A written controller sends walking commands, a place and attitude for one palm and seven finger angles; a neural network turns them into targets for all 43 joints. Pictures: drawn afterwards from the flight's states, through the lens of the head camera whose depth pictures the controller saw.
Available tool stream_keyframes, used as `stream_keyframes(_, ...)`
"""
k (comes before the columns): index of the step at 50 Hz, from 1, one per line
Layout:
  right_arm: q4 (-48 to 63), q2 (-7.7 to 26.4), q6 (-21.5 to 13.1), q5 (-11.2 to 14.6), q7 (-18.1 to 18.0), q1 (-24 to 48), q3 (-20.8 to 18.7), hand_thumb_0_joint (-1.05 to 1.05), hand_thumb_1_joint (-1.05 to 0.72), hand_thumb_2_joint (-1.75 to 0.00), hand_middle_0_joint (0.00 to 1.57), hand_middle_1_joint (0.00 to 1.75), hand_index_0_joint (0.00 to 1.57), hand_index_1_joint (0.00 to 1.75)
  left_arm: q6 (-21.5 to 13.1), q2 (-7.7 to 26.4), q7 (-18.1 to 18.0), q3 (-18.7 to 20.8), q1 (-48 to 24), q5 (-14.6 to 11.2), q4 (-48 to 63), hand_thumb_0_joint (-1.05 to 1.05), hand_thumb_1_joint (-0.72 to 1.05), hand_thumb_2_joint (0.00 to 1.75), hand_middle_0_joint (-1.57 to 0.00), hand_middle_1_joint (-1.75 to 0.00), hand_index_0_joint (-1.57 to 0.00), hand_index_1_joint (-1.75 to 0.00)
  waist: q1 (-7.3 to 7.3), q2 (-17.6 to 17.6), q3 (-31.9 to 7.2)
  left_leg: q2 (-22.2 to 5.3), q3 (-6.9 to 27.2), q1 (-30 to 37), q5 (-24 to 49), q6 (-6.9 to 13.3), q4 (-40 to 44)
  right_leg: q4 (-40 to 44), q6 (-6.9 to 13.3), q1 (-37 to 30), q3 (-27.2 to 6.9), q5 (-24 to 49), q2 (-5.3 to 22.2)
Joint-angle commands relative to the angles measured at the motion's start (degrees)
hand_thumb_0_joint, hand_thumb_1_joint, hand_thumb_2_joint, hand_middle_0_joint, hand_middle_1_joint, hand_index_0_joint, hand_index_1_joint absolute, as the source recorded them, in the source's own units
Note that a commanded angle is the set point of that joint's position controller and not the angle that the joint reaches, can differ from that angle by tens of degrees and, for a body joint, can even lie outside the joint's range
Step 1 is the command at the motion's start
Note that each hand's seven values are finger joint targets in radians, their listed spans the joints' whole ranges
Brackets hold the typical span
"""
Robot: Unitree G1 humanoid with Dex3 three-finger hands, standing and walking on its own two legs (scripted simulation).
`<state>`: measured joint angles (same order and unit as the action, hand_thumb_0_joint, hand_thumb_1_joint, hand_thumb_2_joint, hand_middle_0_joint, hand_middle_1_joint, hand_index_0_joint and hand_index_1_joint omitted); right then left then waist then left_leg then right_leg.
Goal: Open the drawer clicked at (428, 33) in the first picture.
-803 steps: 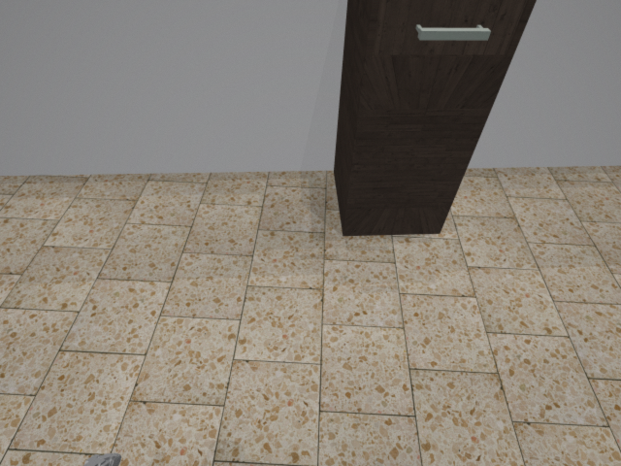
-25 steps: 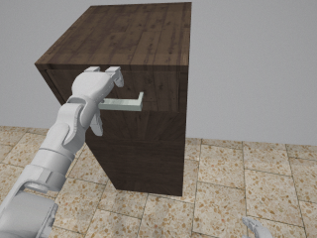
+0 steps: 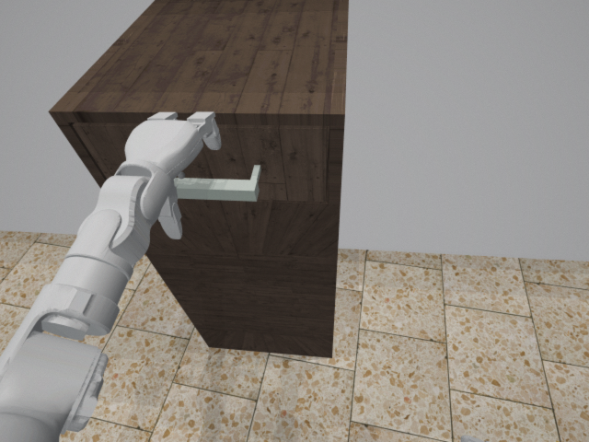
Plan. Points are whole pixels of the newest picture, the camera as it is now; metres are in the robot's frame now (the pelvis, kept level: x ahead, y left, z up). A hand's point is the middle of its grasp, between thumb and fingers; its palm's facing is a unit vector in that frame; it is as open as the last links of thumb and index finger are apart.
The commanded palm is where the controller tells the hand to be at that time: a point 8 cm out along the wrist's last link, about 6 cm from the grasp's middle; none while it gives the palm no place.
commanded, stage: lower the fingers behind the handle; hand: left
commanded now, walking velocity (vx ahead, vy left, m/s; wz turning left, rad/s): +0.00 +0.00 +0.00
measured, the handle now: (201, 179) +0.47 +0.18 +0.09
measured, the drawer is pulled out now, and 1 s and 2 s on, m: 0.00 0.00 0.00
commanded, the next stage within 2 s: close the thumb around the handle in 1.52 s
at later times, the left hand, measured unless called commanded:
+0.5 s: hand (189, 201) +0.41 +0.18 +0.11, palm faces +0.01 -0.05 -1.00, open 13.9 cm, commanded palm +0.39 +0.19 +0.17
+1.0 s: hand (196, 214) +0.42 +0.18 +0.07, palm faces -0.02 -0.04 -1.00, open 13.9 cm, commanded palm +0.40 +0.19 +0.14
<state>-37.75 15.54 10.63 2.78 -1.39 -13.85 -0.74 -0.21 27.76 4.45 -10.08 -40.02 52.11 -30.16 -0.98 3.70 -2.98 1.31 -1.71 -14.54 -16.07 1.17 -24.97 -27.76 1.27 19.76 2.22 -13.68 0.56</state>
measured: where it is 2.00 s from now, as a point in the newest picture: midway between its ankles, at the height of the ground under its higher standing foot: outside the picture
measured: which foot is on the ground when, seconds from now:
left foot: down 0.00-1.00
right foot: down 0.00-1.00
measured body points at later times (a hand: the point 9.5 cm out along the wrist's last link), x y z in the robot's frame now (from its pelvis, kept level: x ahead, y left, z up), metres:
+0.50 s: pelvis +0.00 +0.00 +0.00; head +0.02 -0.02 +0.45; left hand +0.41 +0.18 +0.16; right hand +0.13 -0.24 -0.13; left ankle -0.04 +0.11 -0.74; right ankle +0.00 -0.10 -0.74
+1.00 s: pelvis +0.00 -0.01 -0.01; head +0.04 -0.04 +0.44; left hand +0.41 +0.18 +0.13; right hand +0.10 -0.26 -0.14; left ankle -0.04 +0.11 -0.74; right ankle +0.00 -0.10 -0.74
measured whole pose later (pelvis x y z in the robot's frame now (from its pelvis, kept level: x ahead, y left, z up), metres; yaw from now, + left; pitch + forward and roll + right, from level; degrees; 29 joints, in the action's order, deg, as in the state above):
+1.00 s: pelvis +0.00 -0.01 -0.01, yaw -1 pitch +8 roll +1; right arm -38.3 14.5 9.5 1.7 -1.3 -13.8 -2.2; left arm -2.8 24.3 -6.8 -8.5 -33.3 56.5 -36.0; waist -0.4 2.9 -4.2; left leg 0.6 -2.6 -19.4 -17.9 0.7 -29.2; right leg -31.9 1.8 25.0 1.4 -15.1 -0.1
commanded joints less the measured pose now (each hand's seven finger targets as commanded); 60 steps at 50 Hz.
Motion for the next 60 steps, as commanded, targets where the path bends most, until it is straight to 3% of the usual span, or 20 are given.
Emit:
stream_keyframes(1,7.42,6.31,-2.13,0.02,-0.14,3.81,-2.23,0.0,-0.9,-0.9,0.2,0.3,0.2,0.3,-0.74,9.54,-2.92,4.84,-24.14,0.19,8.67,0.0,-0.5,0.3,-0.3,-1.2,-0.3,-1.2,0.41,-4.67,-17.22,0.02,0.11,1.29,19.48,0.41,0.99,1.22,1.16,-11.4,-1.67,16.58,-0.15)
stream_keyframes(7,7.27,6.82,-1.57,-0.23,0.12,3.53,-2.43,0.0,-0.9,-0.9,0.2,0.3,0.2,0.3,0.6,10.71,-3.56,6.2,-21.6,0.93,6.78,0.0,-0.5,0.3,-0.3,-1.2,-0.3,-1.2,-0.02,-6.25,-18.07,-0.22,-0.16,0.52,20.1,0.32,0.59,0.82,1.23,-12.13,-1.82,17.15,-0.14)
stream_keyframes(10,7.74,6.4,-1.33,-0.21,0.21,4.21,-2.21,0.0,-0.9,-0.9,0.2,0.3,0.2,0.3,0.77,9.38,-3.5,5.29,-20.08,1.16,7.49,0.0,-0.5,0.3,-0.3,-1.2,-0.3,-1.2,-0.03,-5.94,-16.86,-0.32,-0.37,0.33,19.57,0.38,0.53,0.66,1.18,-11.26,-1.83,16.94,-0.13)
stream_keyframes(15,8.89,5.85,-1.77,-0.59,0.34,4.35,-2.73,0.0,-0.9,-0.9,0.2,0.3,0.2,0.3,-2.27,11.62,-5.34,7.97,-20.64,1.31,15.04,0.0,-0.5,0.3,-0.3,-1.2,-0.3,-1.2,-0.72,-3.38,-20.74,-0.45,0.27,2.58,23.17,0.2,-0.42,-0.52,1.45,-11.73,-1.87,18.35,-0.55)
stream_keyframes(21,7.08,5.49,-2.47,-0.75,0.31,3.96,-2.65,0.0,-0.9,-0.9,0.2,0.3,0.2,0.3,-1.72,9.06,-9.34,6.24,-22.63,2.04,12.69,0.0,-0.5,0.3,-0.3,-1.2,-0.3,-1.2,0.18,-3.15,-18.57,-0.39,0.05,2.12,21.19,-0.18,-0.54,-0.3,1.42,-8.93,-1.45,16.02,-0.82)
stream_keyframes(23,6.53,5.71,-2.61,-0.77,0.16,3.79,-2.72,0.0,-0.9,-0.9,0.2,0.3,0.2,0.3,-1.09,10.43,-10.21,7.22,-23.08,2.73,11.07,0.0,-0.5,0.3,-0.3,-1.2,-0.3,-1.2,0.06,-3.22,-19.47,-0.34,0.02,1.73,20.51,-0.13,-0.55,-0.33,1.45,-9.5,-1.72,15.46,-0.74)
stream_keyframes(25,6.69,5.62,-2.63,-0.77,0.08,4.16,-2.71,0.0,-0.9,-0.9,0.2,0.3,0.2,0.3,-0.47,10.52,-10.35,7.81,-20.41,2.76,9.8,0.0,-0.5,0.3,-0.3,-1.2,-0.3,-1.2,-0.41,-3.86,-19.84,-0.19,-0.39,1.08,20.35,0.11,-0.54,-0.34,1.38,-10.94,-1.87,16.46,-0.62)
stream_keyframes(28,6.7,5.63,-2.4,-0.63,0.02,3.9,-2.69,0.0,-0.9,-0.9,0.2,0.3,0.2,0.3,0.04,7.37,-9.59,4.39,-21.77,2.9,8.72,0.0,-0.5,0.3,-0.3,-1.2,-0.3,-1.2,0.81,-4.04,-18.81,-0.26,-0.1,0.91,19.75,0.18,-0.66,-0.33,1.35,-9.64,-1.62,16.11,-0.58)
stream_keyframes(31,7.38,5.69,-2.3,-0.77,-0.12,3.57,-2.93,0.0,-0.9,-0.9,0.2,0.3,0.2,0.3,-0.51,6.6,-8.63,3.88,-20.07,2.66,9.74,0.0,-0.5,0.3,-0.3,-1.2,-0.3,-1.2,0.52,-4.21,-19.92,-0.14,-0.14,1.7,20.59,0.36,-1.12,-0.57,1.32,-9.8,-1.73,17.07,-0.64)
stream_keyframes(36,7.25,5.76,-2.07,-0.94,-0.38,2.88,-3.03,0.0,-0.9,-0.9,0.2,0.3,0.2,0.3,-2.48,8.98,-8.83,7.0,-17.03,2.68,8.24,0.0,-0.5,0.3,-0.3,-1.2,-0.3,-1.2,-0.09,-6.14,-18.56,-0.01,-0.46,-0.48,19.89,0.59,-1.56,-1.0,1.22,-10.06,-2.01,17.67,-0.65)
stream_keyframes(38,7.31,5.82,-2.16,-0.96,-0.32,2.71,-3.06,0.0,-0.9,-0.9,0.2,0.3,0.2,0.3,-3.35,10.49,-9.82,8.46,-17.18,2.97,8.65,0.0,-0.5,0.3,-0.3,-1.2,-0.3,-1.2,-0.57,-4.53,-19.06,0.18,-0.45,-1.76,19.54,0.48,-1.51,-1.38,1.34,-10.71,-2.22,17.47,-0.57)
stream_keyframes(40,7.14,5.5,-2.41,-1.17,-0.1,2.43,-3.4,0.0,-0.9,-0.9,0.2,0.3,0.2,0.3,-3.83,9.48,-11.21,8.17,-17.21,3.49,9.56,0.0,-0.5,0.3,-0.3,-1.2,-0.3,-1.2,-0.63,-4.01,-20.07,0.08,-0.67,-1.0,20.83,0.43,-2.03,-1.86,1.4,-10.15,-2.16,18.23,-0.72)
stream_keyframes(43,6.41,5.77,-2.52,-1.11,-0.2,1.89,-3.45,0.0,-0.9,-0.9,0.2,0.3,0.2,0.3,-3.29,10.52,-12.89,9.14,-17.44,4.11,6.71,0.0,-0.5,0.3,-0.3,-1.2,-0.3,-1.2,-0.09,-5.58,-19.26,0.08,-0.73,-2.72,19.19,0.5,-2.19,-1.99,1.23,-9.73,-2.25,17.29,-0.75)
stream_keyframes(44,6.53,5.64,-2.72,-1.11,-0.16,2.0,-3.57,0.0,-0.9,-0.9,0.2,0.3,0.2,0.3,-3.24,8.97,-13.34,7.76,-18.23,4.1,7.31,0.0,-0.5,0.3,-0.3,-1.2,-0.3,-1.2,0.2,-4.76,-19.68,0.1,-0.99,-2.33,19.06,0.58,-2.35,-1.97,1.15,-9.47,-2.41,17.48,-0.69)
stream_keyframes(47,6.17,5.88,-2.83,-1.2,-0.41,1.54,-3.81,0.0,-0.9,-0.9,0.2,0.3,0.2,0.3,-2.8,10.32,-14.24,8.73,-18.32,4.54,5.84,0.0,-0.5,0.3,-0.3,-1.2,-0.3,-1.2,0.48,-5.02,-21.26,0.33,-1.08,-2.59,18.32,0.74,-2.76,-2.05,1.12,-10.31,-2.69,17.15,-0.68)
stream_keyframes(51,5.78,5.78,-3.12,-1.23,-0.68,0.75,-4.02,0.0,-0.9,-0.9,0.2,0.3,0.2,0.3,-2.86,8.06,-14.25,6.62,-19.33,4.54,4.3,0.0,-0.5,0.3,-0.3,-1.2,-0.3,-1.2,1.42,-4.65,-20.89,0.3,-1.2,-2.23,18.56,1.0,-3.29,-2.18,0.96,-8.95,-2.57,18.46,-0.67)
stream_keyframes(53,5.72,5.93,-2.97,-1.26,-0.8,0.61,-4.02,0.0,-0.9,-0.9,0.2,0.3,0.2,0.3,-2.96,9.27,-14.08,7.56,-18.26,4.76,2.86,0.0,-0.5,0.3,-0.3,-1.2,-0.3,-1.2,1.33,-4.19,-20.92,0.45,-1.22,-3.0,18.27,0.92,-3.53,-2.44,0.97,-9.21,-2.66,18.37,-0.63)
stream_keyframes(55,5.9,5.8,-2.95,-1.28,-0.52,0.47,-4.12,0.0,-0.9,-0.9,0.2,0.3,0.2,0.3,-3.17,6.6,-13.86,5.84,-17.07,4.54,2.76,0.0,-0.5,0.3,-0.3,-1.2,-0.3,-1.2,1.2,-4.97,-20.52,0.38,-1.31,-3.16,18.36,0.93,-3.65,-2.59,0.97,-8.59,-2.44,18.54,-0.7)
stream_keyframes(58,6.51,5.96,-2.67,-1.39,-0.42,0.72,-4.23,0.0,-0.9,-0.9,0.2,0.3,0.2,0.3,-3.5,8.48,-13.98,7.67,-15.27,4.65,4.19,0.0,-0.5,0.3,-0.3,-1.2,-0.3,-1.2,0.43,-4.97,-22.3,0.43,-1.33,-3.2,20.09,1.02,-4.07,-3.18,1.05,-10.1,-2.72,20.47,-0.67)
stream_keyframes(60,6.39,5.84,-2.53,-1.3,-0.46,0.89,-4.08,0.0,-0.9,-0.9,0.2,0.3,0.2,0.3,-3.22,6.98,-14.1,6.17,-16.8,4.7,3.25,0.0,-0.5,0.3,-0.3,-1.2,-0.3,-1.2,1.28,-5.07,-19.17,0.33,-1.36,-3.87,17.92,0.98,-3.92,-2.65,0.95,-7.93,-2.53,18.31,-0.7)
